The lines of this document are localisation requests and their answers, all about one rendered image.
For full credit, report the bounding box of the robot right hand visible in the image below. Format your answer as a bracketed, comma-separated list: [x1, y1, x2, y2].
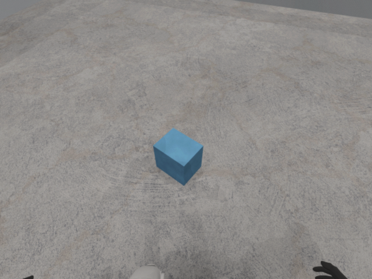
[313, 261, 347, 279]

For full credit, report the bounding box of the carton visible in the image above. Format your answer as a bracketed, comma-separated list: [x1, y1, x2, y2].
[153, 128, 203, 186]

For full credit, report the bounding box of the robot left thigh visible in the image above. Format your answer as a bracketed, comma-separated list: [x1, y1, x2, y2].
[129, 266, 164, 279]

